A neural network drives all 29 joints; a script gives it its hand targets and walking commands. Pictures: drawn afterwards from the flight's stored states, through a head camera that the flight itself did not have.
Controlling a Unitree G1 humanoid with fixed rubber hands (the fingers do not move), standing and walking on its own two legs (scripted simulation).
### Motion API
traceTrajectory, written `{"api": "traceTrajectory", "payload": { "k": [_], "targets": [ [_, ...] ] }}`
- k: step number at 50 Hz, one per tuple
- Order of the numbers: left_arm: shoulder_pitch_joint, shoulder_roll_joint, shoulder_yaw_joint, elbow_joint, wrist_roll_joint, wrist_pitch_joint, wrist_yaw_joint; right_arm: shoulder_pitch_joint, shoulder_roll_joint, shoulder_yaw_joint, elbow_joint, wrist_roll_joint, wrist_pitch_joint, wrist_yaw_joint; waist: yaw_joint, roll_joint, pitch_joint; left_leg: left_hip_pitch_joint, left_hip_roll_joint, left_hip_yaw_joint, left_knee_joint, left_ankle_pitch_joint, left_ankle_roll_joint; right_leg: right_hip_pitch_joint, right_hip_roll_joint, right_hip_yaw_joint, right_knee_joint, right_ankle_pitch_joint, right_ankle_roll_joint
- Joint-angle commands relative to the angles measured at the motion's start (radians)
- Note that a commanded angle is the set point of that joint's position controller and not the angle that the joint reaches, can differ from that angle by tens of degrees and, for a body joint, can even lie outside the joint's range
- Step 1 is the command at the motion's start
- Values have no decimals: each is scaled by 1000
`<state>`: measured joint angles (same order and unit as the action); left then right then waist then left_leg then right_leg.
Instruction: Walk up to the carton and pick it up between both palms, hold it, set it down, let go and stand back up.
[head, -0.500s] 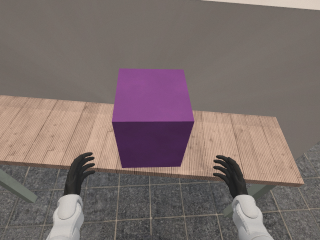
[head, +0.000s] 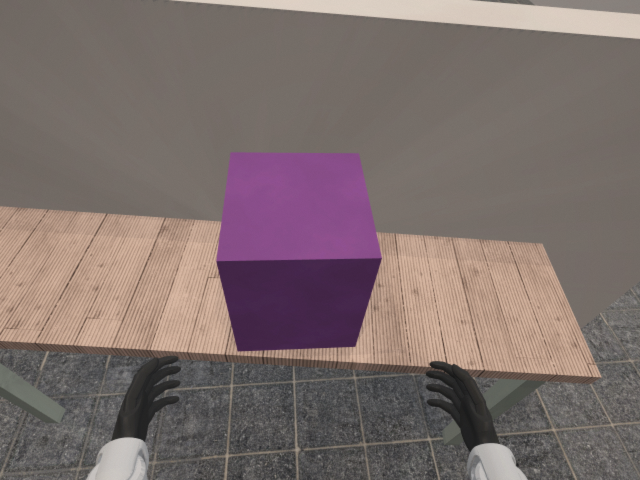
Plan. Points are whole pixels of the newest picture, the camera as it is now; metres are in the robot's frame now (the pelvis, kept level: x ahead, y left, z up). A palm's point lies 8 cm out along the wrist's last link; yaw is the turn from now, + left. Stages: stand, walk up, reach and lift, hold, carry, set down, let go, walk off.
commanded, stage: set down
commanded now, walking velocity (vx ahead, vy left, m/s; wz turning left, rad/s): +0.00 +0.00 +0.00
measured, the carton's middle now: (296, 255) +0.44 +0.04 -0.02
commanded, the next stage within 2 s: let go in 0.76 s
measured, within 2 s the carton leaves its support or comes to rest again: neither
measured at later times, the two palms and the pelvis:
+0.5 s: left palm (129, 446) +0.17 +0.24 -0.07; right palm (473, 450) +0.17 -0.20 -0.07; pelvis +0.01 +0.01 +0.01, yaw +0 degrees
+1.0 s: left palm (132, 449) +0.16 +0.23 -0.08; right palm (487, 465) +0.15 -0.22 -0.08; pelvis +0.00 +0.01 +0.01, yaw +0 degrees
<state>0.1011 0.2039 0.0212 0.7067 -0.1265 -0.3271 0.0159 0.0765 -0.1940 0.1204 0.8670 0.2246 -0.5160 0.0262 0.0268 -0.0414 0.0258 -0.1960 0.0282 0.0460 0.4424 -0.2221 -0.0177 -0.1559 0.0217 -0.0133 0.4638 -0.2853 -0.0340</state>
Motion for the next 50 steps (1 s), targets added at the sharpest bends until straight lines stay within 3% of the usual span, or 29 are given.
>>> {"api": "traceTrajectory", "payload": {
  "k": [1, 4, 5, 9, 11, 12, 14, 18, 20, 27, 43, 50],
  "targets": [
    [-81, 104, 23, -147, 14, 7, 5, -88, -109, -53, -120, -21, -6, 2, 5, 47, -116, 204, -25, -7, -41, 243, -4, -94, -22, 38, -146, 179, 5],
    [-59, 99, 26, -169, 39, 44, 12, -58, -96, -63, -110, -40, 28, 6, -1, 53, -100, 233, -21, -11, -47, 278, -5, -86, -20, 37, -169, 194, -1],
    [-41, 107, 31, -200, 39, 53, 12, -41, -89, -59, -145, -40, 31, 5, 10, 55, -111, 236, -22, -6, -51, 277, -2, -76, -25, 37, -172, 195, -2],
    [-63, 125, 28, -234, 38, 101, 12, -64, -85, -91, -189, -82, 70, -2, 4, 33, -114, 234, -22, -2, -65, 244, 5, -90, -23, 30, -183, 170, 6],
    [-54, 115, 18, -271, 45, 112, 22, -46, -79, -99, -204, -86, 87, -1, 3, 49, -112, 225, -17, -6, -65, 256, 4, -82, -22, 30, -179, 168, 0],
    [-33, 104, 11, -242, 48, 128, 19, -27, -77, -101, -171, -96, 102, -2, -9, 48, -101, 241, -16, -5, -67, 251, 5, -85, -22, 33, -187, 165, -2],
    [-15, 105, 19, -243, 57, 153, 15, -21, -80, -104, -181, -107, 120, -4, 2, 52, -88, 250, -14, -2, -75, 263, 4, -85, -22, 29, -199, 164, -5],
    [8, 112, 22, -253, 75, 199, 2, 4, -74, -107, -176, -127, 147, -12, -8, 55, -106, 270, -21, 2, -71, 300, 1, -65, -21, 26, -197, 224, 1],
    [20, 91, 30, -266, 89, 226, 6, -11, -87, -135, -208, -148, 155, -12, 16, 46, -98, 272, -23, 7, -77, 313, -11, -55, -5, 3, -200, 191, 8],
    [36, 91, 31, -285, 114, 297, 1, 23, -75, -137, -218, -178, 211, -16, 1, 47, -68, 287, -25, 8, -79, 335, -11, -61, -8, 1, -217, 212, 13],
    [-9, 107, 0, -330, 118, 409, 3, 1, -92, -196, -215, -249, 270, -13, -32, 58, -65, 279, -7, 10, -74, 242, -9, -96, -5, -23, -190, 178, 18],
    [15, 109, 18, -288, 125, 406, 0, 14, -97, -175, -210, -236, 265, -4, -22, 26, -76, 280, -25, 13, -67, 264, -5, -66, -11, -8, -185, 267, 29]
  ]
}}
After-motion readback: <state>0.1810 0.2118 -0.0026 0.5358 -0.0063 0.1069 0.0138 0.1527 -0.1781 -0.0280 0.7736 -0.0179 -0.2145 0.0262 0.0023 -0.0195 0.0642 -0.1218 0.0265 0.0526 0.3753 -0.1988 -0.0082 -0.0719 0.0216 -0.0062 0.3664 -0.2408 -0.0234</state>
